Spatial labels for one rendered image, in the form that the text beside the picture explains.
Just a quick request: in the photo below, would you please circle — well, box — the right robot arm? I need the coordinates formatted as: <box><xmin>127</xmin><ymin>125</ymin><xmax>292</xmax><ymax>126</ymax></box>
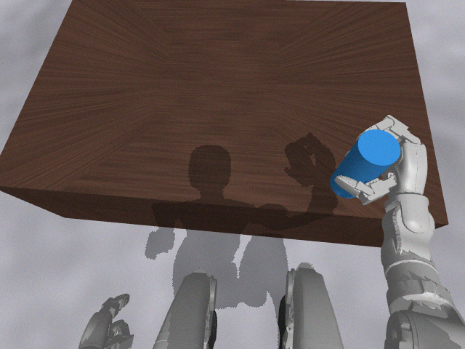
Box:
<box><xmin>381</xmin><ymin>193</ymin><xmax>465</xmax><ymax>349</ymax></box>

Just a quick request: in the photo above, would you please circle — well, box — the left robot hand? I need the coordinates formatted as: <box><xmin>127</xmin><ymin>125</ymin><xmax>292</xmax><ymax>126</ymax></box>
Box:
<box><xmin>78</xmin><ymin>294</ymin><xmax>134</xmax><ymax>349</ymax></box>

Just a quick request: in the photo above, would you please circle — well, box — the right robot hand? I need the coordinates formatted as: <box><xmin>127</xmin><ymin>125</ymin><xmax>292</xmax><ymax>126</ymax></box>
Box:
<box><xmin>334</xmin><ymin>115</ymin><xmax>427</xmax><ymax>205</ymax></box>

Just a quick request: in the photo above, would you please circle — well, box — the can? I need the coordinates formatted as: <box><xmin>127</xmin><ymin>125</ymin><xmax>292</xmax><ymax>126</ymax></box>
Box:
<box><xmin>330</xmin><ymin>129</ymin><xmax>400</xmax><ymax>198</ymax></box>

